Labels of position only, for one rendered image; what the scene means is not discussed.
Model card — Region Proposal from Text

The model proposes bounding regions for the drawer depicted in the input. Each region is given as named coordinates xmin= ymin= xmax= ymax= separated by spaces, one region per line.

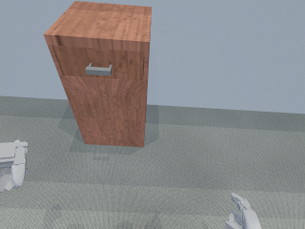
xmin=53 ymin=45 xmax=145 ymax=81

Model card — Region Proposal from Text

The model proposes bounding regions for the cabinet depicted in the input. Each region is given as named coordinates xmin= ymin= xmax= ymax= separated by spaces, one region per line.
xmin=43 ymin=1 xmax=152 ymax=147

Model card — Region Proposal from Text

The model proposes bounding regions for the handle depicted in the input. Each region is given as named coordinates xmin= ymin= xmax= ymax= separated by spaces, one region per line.
xmin=85 ymin=63 xmax=112 ymax=76

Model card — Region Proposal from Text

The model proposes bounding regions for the right robot hand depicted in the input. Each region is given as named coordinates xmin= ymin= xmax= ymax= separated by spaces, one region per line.
xmin=226 ymin=193 xmax=262 ymax=229

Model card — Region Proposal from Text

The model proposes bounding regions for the left robot hand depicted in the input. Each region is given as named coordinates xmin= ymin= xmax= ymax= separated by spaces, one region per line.
xmin=0 ymin=139 xmax=29 ymax=193

